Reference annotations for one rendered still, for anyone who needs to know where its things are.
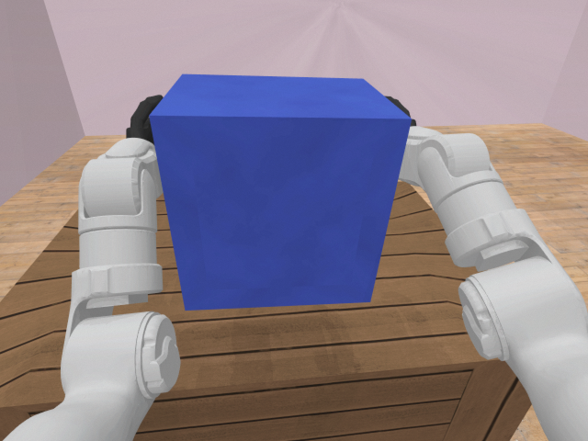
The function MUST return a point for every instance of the pedestal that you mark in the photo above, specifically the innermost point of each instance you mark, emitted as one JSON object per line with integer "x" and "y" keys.
{"x": 399, "y": 368}

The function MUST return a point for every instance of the robot left forearm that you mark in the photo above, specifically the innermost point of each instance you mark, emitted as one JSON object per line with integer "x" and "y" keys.
{"x": 117, "y": 223}

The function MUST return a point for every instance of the carton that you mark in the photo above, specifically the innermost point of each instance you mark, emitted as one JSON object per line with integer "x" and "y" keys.
{"x": 278, "y": 190}

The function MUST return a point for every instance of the robot left hand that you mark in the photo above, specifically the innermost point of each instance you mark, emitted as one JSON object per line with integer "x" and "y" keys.
{"x": 140, "y": 125}

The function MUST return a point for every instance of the robot right forearm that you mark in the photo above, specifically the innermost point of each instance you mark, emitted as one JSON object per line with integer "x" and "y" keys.
{"x": 483, "y": 226}

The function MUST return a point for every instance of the left robot upper arm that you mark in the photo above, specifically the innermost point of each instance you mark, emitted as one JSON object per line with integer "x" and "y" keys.
{"x": 113, "y": 369}

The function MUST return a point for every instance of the right robot upper arm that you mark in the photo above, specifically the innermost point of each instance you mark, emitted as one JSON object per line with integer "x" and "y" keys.
{"x": 527, "y": 315}

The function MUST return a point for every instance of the robot right hand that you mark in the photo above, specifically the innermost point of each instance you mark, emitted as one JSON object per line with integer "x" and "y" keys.
{"x": 397, "y": 103}

